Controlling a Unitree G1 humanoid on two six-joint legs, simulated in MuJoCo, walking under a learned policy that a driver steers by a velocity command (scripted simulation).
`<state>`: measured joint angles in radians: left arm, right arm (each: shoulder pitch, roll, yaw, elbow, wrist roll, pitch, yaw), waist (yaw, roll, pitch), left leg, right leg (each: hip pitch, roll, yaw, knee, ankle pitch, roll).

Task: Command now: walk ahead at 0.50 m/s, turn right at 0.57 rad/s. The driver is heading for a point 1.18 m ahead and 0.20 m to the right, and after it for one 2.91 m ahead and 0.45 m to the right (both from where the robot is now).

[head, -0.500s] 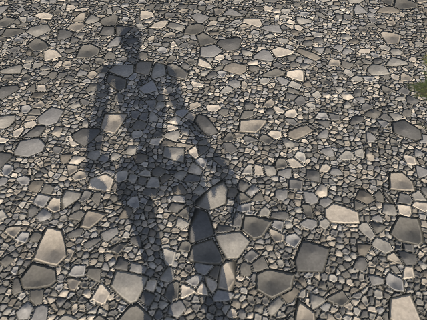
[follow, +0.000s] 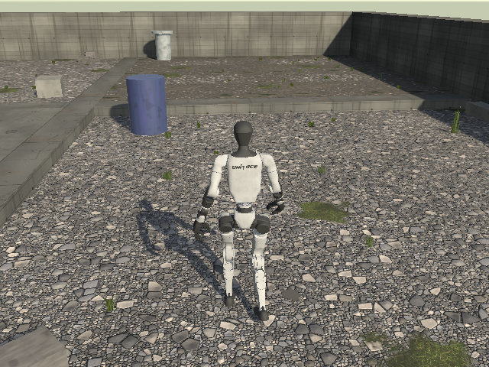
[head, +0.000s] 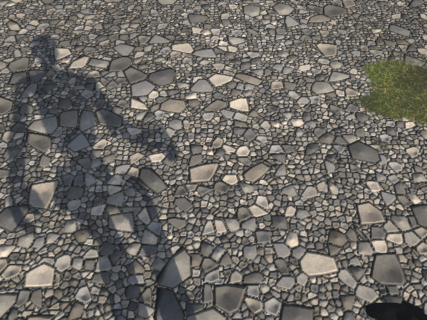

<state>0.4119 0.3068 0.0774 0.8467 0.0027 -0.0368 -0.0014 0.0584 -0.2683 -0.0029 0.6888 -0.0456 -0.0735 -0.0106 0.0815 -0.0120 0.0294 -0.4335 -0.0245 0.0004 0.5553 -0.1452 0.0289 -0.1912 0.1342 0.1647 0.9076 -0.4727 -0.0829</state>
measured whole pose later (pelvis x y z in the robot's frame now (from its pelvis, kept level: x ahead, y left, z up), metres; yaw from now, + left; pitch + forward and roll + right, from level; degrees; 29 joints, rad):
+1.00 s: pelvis +0.50 -0.13 +0.00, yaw -21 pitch +1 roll -1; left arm 0.46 0.25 0.03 0.93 0.02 -0.07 0.01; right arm 0.07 -0.24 -0.02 0.74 -0.03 -0.03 0.03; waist 0.06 0.02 0.04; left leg -0.54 0.03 0.07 0.58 -0.10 0.06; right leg 0.15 0.10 0.01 0.19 -0.37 -0.08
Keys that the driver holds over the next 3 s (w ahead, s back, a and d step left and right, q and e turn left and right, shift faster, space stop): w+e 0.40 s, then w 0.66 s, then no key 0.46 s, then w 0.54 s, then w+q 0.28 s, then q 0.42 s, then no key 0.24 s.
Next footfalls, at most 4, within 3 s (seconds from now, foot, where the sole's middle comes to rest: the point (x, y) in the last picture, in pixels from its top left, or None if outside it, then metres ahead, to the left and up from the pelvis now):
0.46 right None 0.35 -0.16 -0.76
1.04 left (270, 246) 0.71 -0.11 -0.76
1.48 right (333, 241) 0.75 -0.32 -0.76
1.82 left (274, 226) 0.79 -0.12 -0.76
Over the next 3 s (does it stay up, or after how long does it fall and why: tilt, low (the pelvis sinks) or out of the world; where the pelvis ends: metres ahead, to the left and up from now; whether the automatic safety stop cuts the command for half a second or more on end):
stays up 1.10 -0.32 0.01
